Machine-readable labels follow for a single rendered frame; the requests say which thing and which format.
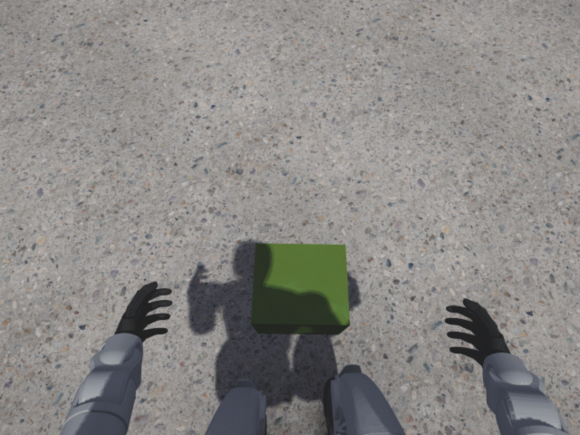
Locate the right robot shin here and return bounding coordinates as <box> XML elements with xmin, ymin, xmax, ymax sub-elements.
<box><xmin>333</xmin><ymin>364</ymin><xmax>362</xmax><ymax>435</ymax></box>

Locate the right robot forearm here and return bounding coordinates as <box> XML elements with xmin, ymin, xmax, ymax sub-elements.
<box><xmin>482</xmin><ymin>353</ymin><xmax>571</xmax><ymax>435</ymax></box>

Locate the right robot thigh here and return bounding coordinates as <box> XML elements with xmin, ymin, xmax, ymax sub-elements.
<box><xmin>331</xmin><ymin>372</ymin><xmax>406</xmax><ymax>435</ymax></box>

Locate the carton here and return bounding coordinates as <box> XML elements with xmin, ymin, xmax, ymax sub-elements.
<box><xmin>251</xmin><ymin>243</ymin><xmax>350</xmax><ymax>335</ymax></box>

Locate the right robot hand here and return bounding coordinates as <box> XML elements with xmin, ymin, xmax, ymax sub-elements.
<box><xmin>445</xmin><ymin>298</ymin><xmax>511</xmax><ymax>369</ymax></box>

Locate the left robot hand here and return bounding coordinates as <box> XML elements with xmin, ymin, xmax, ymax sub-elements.
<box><xmin>115</xmin><ymin>281</ymin><xmax>172</xmax><ymax>342</ymax></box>

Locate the left robot forearm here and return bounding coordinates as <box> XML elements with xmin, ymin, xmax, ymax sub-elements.
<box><xmin>60</xmin><ymin>333</ymin><xmax>143</xmax><ymax>435</ymax></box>

